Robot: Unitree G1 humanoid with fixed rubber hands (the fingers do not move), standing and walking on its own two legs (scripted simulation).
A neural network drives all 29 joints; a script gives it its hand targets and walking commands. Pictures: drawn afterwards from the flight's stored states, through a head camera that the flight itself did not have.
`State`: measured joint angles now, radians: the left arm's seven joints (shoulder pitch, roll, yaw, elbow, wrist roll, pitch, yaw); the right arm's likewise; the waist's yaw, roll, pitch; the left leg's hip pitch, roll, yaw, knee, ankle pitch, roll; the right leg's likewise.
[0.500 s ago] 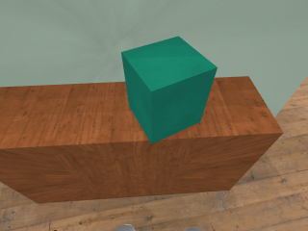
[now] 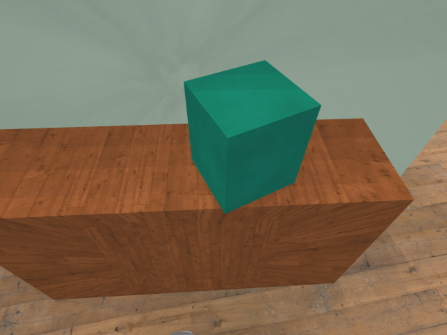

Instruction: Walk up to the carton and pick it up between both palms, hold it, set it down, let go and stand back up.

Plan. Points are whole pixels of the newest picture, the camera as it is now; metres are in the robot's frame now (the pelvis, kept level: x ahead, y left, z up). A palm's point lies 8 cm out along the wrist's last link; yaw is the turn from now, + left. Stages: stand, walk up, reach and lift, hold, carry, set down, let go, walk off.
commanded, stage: walk up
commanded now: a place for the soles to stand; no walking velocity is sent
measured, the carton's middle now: (244, 137) +0.54 -0.04 +0.03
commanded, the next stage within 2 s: none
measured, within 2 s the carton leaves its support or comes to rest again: neither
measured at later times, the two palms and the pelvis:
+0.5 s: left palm out of the picture +0.10 +0.29 -0.12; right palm out of the picture +0.08 -0.31 -0.11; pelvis +0.01 -0.01 +0.00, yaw +0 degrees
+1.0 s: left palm out of the picture +0.09 +0.31 -0.11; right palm out of the picture +0.07 -0.30 -0.11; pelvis +0.00 +0.00 +0.00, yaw +0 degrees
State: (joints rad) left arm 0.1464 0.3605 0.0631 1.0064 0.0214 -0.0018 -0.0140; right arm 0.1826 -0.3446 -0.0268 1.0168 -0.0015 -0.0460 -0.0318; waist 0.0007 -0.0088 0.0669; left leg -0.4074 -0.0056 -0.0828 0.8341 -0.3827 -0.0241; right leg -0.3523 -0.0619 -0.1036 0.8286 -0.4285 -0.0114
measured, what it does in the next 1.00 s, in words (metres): stands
